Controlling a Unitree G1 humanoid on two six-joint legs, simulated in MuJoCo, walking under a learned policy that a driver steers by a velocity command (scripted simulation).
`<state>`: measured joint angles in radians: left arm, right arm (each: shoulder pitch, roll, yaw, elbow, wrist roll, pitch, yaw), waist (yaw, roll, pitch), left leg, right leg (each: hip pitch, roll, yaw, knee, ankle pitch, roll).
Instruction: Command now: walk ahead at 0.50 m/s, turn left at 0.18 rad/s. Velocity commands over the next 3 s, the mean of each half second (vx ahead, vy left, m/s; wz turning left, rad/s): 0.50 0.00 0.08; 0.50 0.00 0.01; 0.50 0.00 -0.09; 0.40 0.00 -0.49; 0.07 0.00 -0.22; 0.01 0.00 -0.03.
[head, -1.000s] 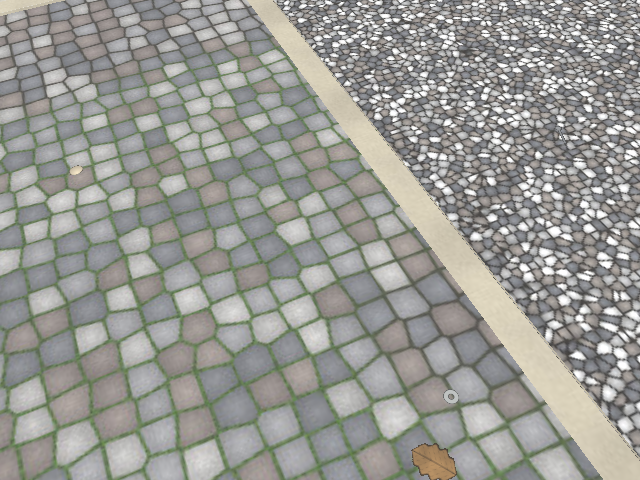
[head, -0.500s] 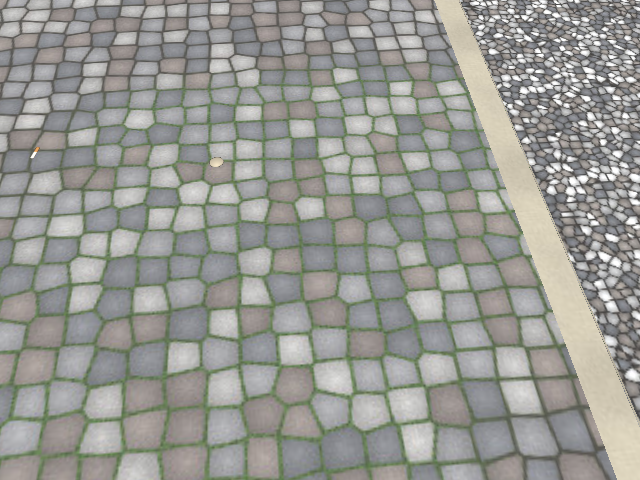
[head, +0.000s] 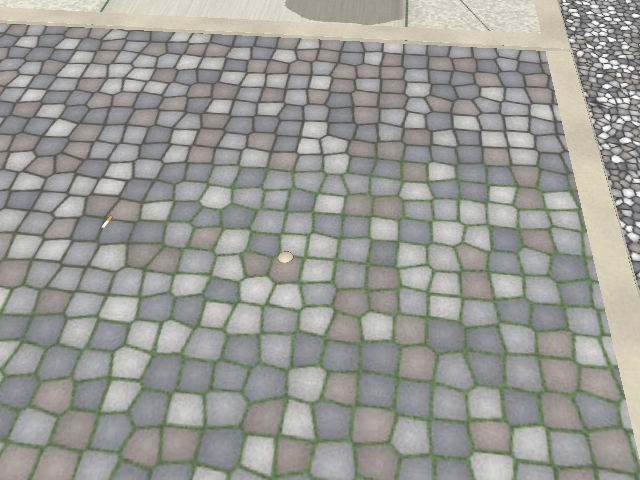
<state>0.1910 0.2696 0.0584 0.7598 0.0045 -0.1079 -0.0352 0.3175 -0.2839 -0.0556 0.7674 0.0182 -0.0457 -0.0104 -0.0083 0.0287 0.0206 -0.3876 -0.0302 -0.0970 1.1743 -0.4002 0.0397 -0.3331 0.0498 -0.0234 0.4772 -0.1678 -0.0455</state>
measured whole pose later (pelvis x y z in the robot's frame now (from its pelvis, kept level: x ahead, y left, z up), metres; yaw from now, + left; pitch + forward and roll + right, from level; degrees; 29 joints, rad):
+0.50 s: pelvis +0.27 +0.06 +0.00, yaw +1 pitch +2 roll -1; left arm 0.33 0.31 0.04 0.84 -0.02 -0.08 -0.01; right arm 0.15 -0.27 -0.05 0.71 0.00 -0.08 0.03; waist 0.02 -0.03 0.02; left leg -0.36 -0.02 0.03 0.49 -0.16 0.05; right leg -0.37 -0.04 0.02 1.11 -0.41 -0.02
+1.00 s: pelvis +0.55 +0.02 -0.01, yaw +0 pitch +2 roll +0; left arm 0.11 0.27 0.04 0.74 -0.01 -0.08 -0.04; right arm 0.35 -0.29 -0.04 0.89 0.02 -0.07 0.00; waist -0.04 0.01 0.03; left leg -0.25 -0.01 -0.04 1.06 -0.47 0.03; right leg -0.43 0.01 -0.05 0.55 -0.15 -0.05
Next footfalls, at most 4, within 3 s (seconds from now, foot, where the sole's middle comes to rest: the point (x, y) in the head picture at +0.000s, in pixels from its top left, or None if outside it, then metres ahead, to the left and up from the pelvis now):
0.38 left None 0.37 0.15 -0.77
0.90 right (371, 394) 0.67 -0.08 -0.77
1.44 left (262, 292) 0.95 0.18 -0.77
1.94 right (371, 225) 1.17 -0.11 -0.77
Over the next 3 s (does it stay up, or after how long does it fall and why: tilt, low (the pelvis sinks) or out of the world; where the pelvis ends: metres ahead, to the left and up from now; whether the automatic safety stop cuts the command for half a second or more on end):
stays up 1.17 0.02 0.00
